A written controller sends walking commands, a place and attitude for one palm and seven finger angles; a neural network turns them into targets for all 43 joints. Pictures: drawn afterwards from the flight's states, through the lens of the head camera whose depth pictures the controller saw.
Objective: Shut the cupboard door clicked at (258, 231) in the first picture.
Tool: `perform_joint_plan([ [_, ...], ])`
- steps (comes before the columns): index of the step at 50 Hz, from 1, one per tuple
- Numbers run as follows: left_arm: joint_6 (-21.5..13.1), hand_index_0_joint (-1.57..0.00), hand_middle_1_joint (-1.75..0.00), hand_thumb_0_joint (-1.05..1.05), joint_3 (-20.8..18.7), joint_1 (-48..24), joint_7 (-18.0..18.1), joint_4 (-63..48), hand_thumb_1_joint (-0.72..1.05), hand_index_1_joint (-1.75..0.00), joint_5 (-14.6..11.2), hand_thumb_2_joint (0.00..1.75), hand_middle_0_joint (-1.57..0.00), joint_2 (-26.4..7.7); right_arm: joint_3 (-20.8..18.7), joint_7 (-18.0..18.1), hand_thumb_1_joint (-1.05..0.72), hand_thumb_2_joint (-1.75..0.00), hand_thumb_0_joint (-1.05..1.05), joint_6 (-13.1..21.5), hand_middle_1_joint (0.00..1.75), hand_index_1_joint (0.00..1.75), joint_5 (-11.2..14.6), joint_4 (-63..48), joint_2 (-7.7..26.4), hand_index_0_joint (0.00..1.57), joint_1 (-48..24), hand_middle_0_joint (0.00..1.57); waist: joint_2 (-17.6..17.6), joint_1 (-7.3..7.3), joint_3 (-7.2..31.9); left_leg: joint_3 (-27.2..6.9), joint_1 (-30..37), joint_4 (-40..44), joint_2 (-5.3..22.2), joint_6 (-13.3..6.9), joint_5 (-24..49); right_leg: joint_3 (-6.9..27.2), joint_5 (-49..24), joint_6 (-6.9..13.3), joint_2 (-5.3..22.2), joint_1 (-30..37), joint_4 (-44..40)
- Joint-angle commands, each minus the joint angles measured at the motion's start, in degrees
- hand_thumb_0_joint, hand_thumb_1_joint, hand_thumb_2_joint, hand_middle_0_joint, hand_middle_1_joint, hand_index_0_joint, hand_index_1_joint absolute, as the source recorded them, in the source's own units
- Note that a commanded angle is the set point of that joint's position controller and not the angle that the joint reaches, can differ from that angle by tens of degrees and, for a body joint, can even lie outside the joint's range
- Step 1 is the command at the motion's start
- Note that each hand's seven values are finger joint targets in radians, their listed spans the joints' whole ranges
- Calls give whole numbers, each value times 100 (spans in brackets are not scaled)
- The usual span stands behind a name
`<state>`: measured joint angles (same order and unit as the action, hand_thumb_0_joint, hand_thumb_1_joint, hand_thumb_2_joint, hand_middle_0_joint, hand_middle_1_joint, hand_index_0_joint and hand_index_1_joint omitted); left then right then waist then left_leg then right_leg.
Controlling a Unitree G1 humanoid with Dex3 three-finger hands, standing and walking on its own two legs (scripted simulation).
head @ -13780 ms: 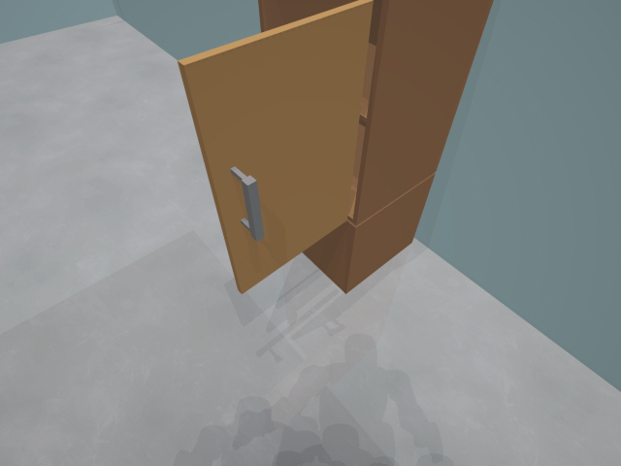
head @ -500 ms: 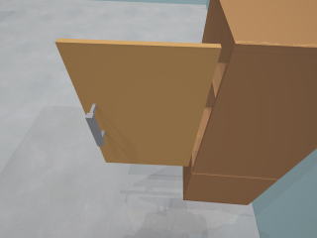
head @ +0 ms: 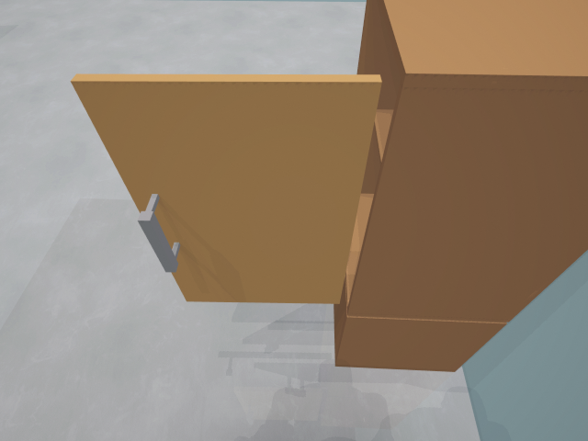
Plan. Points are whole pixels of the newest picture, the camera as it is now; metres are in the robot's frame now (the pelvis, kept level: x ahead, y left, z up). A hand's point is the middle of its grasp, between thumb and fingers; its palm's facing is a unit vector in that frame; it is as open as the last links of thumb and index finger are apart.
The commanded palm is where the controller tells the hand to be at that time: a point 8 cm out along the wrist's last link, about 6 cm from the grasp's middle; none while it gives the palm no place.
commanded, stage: come to a stop and stand still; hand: left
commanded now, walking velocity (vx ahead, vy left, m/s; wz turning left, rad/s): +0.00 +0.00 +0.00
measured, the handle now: (163, 235) +0.44 +0.26 -0.03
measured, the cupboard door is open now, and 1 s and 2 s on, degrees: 92 92 92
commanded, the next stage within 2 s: look again from close up in 0.44 s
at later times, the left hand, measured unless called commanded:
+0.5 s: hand out of the picture -0.03 +0.17 -0.17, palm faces +0.02 -0.98 -0.19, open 7.3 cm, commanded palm none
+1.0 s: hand out of the picture -0.03 +0.17 -0.17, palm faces +0.02 -0.99 -0.16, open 7.3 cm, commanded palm none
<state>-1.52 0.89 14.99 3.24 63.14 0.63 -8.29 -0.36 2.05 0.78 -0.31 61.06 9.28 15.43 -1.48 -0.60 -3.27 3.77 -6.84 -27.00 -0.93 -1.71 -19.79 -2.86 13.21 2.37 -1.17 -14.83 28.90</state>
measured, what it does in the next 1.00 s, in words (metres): stands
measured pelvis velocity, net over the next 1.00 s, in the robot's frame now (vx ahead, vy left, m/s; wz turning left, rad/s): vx -0.01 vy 0.02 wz -0.01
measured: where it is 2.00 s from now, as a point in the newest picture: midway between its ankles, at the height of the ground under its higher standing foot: outside the picture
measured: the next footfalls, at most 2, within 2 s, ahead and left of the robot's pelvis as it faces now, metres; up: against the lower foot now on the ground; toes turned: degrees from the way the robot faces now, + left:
none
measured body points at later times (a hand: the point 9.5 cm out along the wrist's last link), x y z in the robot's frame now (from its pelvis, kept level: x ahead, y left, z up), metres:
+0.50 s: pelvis -0.03 +0.00 +0.00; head -0.02 +0.00 +0.45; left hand -0.03 +0.22 -0.15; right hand -0.06 -0.21 -0.16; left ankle -0.05 +0.09 -0.74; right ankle +0.02 -0.09 -0.74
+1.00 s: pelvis -0.01 +0.02 +0.00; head -0.01 +0.02 +0.45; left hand -0.03 +0.22 -0.16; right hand -0.02 -0.19 -0.16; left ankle -0.05 +0.09 -0.74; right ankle +0.02 -0.09 -0.74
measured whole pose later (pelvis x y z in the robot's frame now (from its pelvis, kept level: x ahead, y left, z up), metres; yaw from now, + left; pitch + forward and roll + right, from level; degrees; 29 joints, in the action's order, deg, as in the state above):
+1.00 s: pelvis -0.01 +0.02 +0.00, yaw +0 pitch -2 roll +0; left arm -0.9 1.6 18.0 2.5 64.7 0.6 -6.9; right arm 1.4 1.9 1.7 -0.7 64.8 6.7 17.4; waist 0.4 0.3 -1.7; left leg 4.6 -4.9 -23.4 -2.5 -3.4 -17.0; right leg -1.8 10.9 0.9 0.1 -13.1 25.7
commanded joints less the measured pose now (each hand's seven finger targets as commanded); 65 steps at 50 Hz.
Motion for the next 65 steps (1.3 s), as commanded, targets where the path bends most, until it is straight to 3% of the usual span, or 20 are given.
perform_joint_plan([
  [1, -45, -20, -30, 0, -84, 142, -65, -304, 90, -30, -24, 90, -20, -717, -45, -23, -90, -90, 0, 5, 30, 30, -44, -275, 380, 20, 503, 20, 73, -114, 81, -501, -455, 460, 554, 9, 620, 993, -1339, 262, 924, 287, -460],
  [3, -13, -20, -30, 0, -74, 166, -90, -345, 90, -30, -8, 90, -20, -692, -21, -57, -90, -90, 0, -8, 30, 30, -49, -339, 467, 20, 400, 20, 234, -47, -378, -606, -753, 620, 579, -21, 340, 1018, -144, 193, 789, 62, -763],
  [5, -8, -20, -30, 0, -87, 183, -100, -384, 90, -30, 0, 90, -20, -711, -21, -83, -90, -90, 0, -6, 30, 30, -64, -354, 530, 20, 457, 20, 376, -56, -492, -636, -787, 660, 522, -43, 182, 1113, 593, 192, 761, -98, -980],
  [6, 7, -20, -30, 0, -91, 180, -110, -391, 90, -30, -1, 90, -20, -739, -16, -89, -90, -90, 0, -11, 30, 30, -73, -332, 499, 20, 477, 20, 195, -49, -501, -635, -745, 730, 530, -56, 156, 1091, 698, 194, 732, -167, -999],
  [10, 7, -20, -30, 0, -123, 220, -123, -465, 90, -30, -4, 90, -20, -746, 3, -104, -90, -90, 0, 13, 30, 30, -88, -319, 567, 20, 587, 20, 281, -51, -345, -679, -857, 798, 488, -70, -11, 1112, 904, 157, 723, -20, -1052],
  [15, 10, -20, -30, 0, -130, 337, -134, -452, 90, -30, -7, 90, -20, -677, 34, -105, -90, -90, 0, 35, 30, 30, -92, -238, 534, 20, 659, 20, 242, 7, -363, -735, -1068, 924, 503, -83, -132, 1031, 823, 133, 712, 108, -1010],
  [16, 15, -20, -30, 0, -139, 360, -133, -437, 90, -30, -9, 90, -20, -689, 29, -99, -90, -90, 0, 40, 30, 30, -90, -209, 502, 20, 685, 20, 94, 15, -292, -738, -1013, 982, 524, -92, -113, 987, 733, 141, 695, 142, -979],
  [19, -9, -20, -30, 0, -127, 419, -130, -383, 90, -30, -16, 90, -20, -620, 54, -95, -90, -90, 0, 59, 30, 30, -82, -119, 473, 20, 781, 20, 334, 21, -236, -724, -1084, 920, 499, -81, -9, 998, 651, 137, 745, 281, -963],
  [23, -19, -20, -30, 0, -111, 471, -123, -305, 90, -30, -28, 90, -20, -542, 77, -82, -90, -90, 0, 71, 30, 30, -68, 27, 384, 20, 863, 20, 276, 24, -265, -715, -1033, 902, 507, -82, 78, 979, 545, 146, 756, 263, -955],
  [39, -47, -20, -30, 0, -16, 688, -75, -8, 90, -30, -34, 90, -20, -288, 111, -4, -90, -90, 0, 146, 30, 30, -18, 361, 251, 20, 904, 20, 94, 17, -139, -642, -630, 910, 651, -70, 972, 779, -940, 114, 726, 550, -604],
  [44, -33, -20, -30, 0, -5, 681, -70, 2, 90, -30, -26, 90, -20, -262, 107, 3, -90, -90, 0, 127, 30, 30, -16, 355, 267, 20, 826, 20, 190, 16, -311, -650, -617, 974, 665, -77, 910, 783, -872, 90, 699, 438, -636],
  [57, -16, -20, -30, 0, -30, 682, -78, -62, 90, -30, -19, 90, -20, -323, 101, 5, -90, -90, 0, 143, 30, 30, -17, 344, 330, 20, 660, 20, 149, 45, -243, -655, -488, 1040, 661, -94, 1168, 751, -1036, 56, 705, 541, -632],
  [58, -109, -20, -30, 0, -79, 1067, 152, 185, 90, -30, 71, 90, -20, -619, 51, -21, -90, -90, 0, 204, 30, 30, 36, -66, 563, 20, 73, 20, 313, 263, -24, -418, -567, 45, 858, 53, 2669, 682, -3224, -72, 928, 496, -144],
  [59, -1578, -20, -30, 0, -1875, -4203, 194, -9455, 90, -30, -661, 90, -20, -3346, -246, 521, -90, -90, 0, 1304, 30, 30, 71, -2056, 1975, 20, 698, 20, -495, -969, 2354, -932, 811, 106, 662, 156, 3893, 326, -1900, -227, 197, 622, 809],
  [60, -1093, -22, -32, 0, 14, -421, 276, -7711, 90, -32, -735, 90, -22, -880, 162, 519, -90, -90, 0, 1749, 30, 30, 346, -1788, 1058, 20, 31, 20, -1950, -225, 2852, -658, 1233, 36, 511, 320, 3754, 47, 68, -92, -95, -194, 952],
  [61, -266, -24, -34, 0, 407, 884, 353, -7254, 90, -34, -973, 90, -24, 141, 73, 357, -90, -90, 0, 1969, 30, 30, 182, -1895, 933, 20, -130, 20, -1815, -74, 2091, -681, 344, 352, 518, 513, 3738, -73, 402, -69, -11, -278, 890],
  [62, -109, -25, -36, 0, 730, 708, 364, -6644, 90, -36, -939, 90, -25, 383, 66, 246, -90, -90, 0, 2148, 30, 30, 294, -1709, 958, 20, -49, 20, -856, -231, 679, -772, -542, 236, 391, 440, 2849, -100, 324, -115, 91, -735, 850],
  [63, -300, -27, -38, 0, 577, 190, 346, -6669, 90, -38, -954, 90, -27, 253, -76, 138, -90, -90, 0, 2223, 30, 30, 220, -1939, 1162, 20, -15, 20, -415, -423, -208, -963, -1188, 8, 314, 405, 1788, -161, 243, -107, 143, -979, 585],
  [64, -611, -29, -40, 0, 306, 125, 273, -6447, 90, -40, -888, 90, -29, 48, -180, 77, -90, -90, 0, 2257, 30, 30, 143, -2163, 1267, 20, -20, 20, 346, -477, -303, -1072, -1753, -314, 210, 378, 1048, -255, 196, -89, 169, -1214, 499],
  [65, -967, -31, -42, 0, 54, 444, 120, -5873, 90, -42, -869, 90, -31, 3, -257, 15, -90, -90, 0, 2267, 30, 30, 67, -2344, 1282, 20, -36, 20, 1376, -448, -194, -1070, -2280, -672, 136, 329, 508, -311, 541, -91, 159, -1581, 631],
])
